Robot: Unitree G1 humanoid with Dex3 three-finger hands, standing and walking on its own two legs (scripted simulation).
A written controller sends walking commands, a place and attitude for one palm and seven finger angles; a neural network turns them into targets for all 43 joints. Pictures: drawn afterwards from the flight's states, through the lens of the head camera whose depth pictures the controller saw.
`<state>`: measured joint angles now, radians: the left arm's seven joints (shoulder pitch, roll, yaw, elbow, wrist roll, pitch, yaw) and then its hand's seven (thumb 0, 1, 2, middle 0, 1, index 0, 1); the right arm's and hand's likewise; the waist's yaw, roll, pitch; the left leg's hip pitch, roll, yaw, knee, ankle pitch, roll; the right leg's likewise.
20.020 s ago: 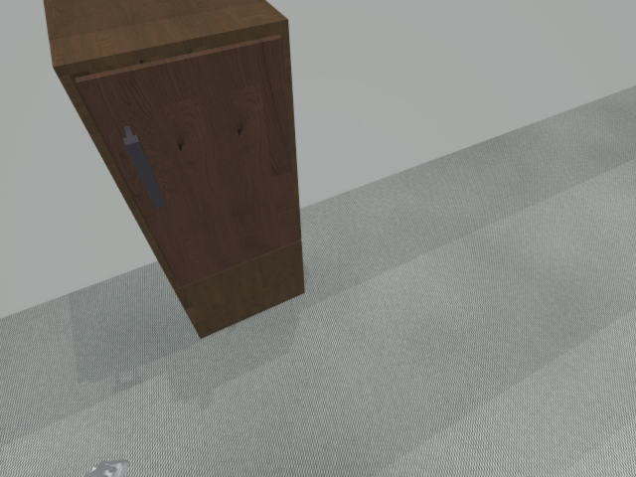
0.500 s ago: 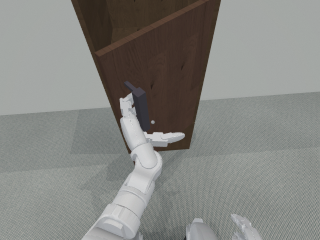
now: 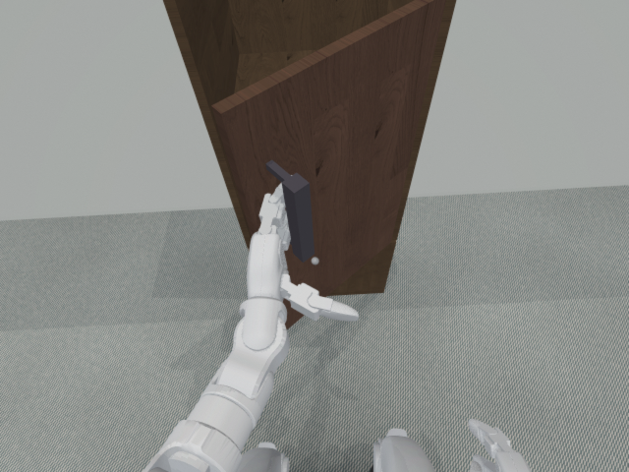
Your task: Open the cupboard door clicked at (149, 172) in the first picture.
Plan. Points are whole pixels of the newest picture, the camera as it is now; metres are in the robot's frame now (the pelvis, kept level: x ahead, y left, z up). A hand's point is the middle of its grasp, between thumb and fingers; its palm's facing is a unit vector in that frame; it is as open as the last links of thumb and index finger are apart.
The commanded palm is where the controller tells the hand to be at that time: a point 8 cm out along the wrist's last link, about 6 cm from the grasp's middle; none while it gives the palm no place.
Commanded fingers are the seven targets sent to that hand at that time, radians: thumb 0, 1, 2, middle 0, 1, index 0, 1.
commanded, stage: slide the hand sideways off the handle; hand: left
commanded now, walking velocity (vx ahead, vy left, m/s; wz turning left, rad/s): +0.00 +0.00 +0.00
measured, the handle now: (290, 213) +0.43 +0.05 +0.06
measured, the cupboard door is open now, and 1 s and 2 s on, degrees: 39 41 41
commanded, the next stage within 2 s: draw the hand back to the body in 0.90 s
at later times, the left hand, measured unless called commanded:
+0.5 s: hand (292, 301) +0.31 +0.04 +0.06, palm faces +0.00 -1.00 +0.00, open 16.4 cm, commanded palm +0.28 +0.10 +0.05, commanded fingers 0.00 -0.50 0.30 -0.15 -0.30 -0.15 -0.30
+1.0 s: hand (264, 338) +0.26 +0.07 +0.05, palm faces +0.00 -1.00 -0.01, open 16.4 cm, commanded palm +0.24 +0.13 +0.05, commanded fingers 0.00 -0.50 0.30 -0.15 -0.30 -0.15 -0.30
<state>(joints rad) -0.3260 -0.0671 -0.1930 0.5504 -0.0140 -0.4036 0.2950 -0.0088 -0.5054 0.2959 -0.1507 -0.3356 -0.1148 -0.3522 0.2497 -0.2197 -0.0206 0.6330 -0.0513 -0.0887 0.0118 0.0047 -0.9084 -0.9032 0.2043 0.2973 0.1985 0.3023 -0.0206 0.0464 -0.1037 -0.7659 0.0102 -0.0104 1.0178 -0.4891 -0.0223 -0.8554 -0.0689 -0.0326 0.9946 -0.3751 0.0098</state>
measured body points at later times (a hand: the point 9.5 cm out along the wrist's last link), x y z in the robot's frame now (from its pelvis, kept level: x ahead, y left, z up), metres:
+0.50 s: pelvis +0.02 -0.01 +0.00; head +0.08 -0.03 +0.45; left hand +0.30 +0.09 +0.06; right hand +0.20 -0.23 -0.10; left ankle +0.01 +0.13 -0.67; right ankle +0.06 -0.13 -0.67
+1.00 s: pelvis +0.02 -0.01 -0.01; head +0.08 -0.04 +0.43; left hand +0.26 +0.12 +0.05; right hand +0.20 -0.24 -0.11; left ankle +0.01 +0.13 -0.67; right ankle +0.06 -0.13 -0.67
